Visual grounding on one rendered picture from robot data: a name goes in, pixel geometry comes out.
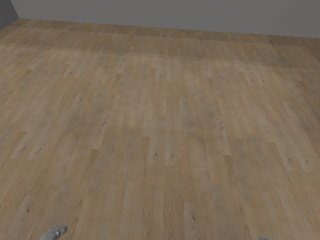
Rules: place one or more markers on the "robot left hand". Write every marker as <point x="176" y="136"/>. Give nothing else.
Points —
<point x="54" y="233"/>

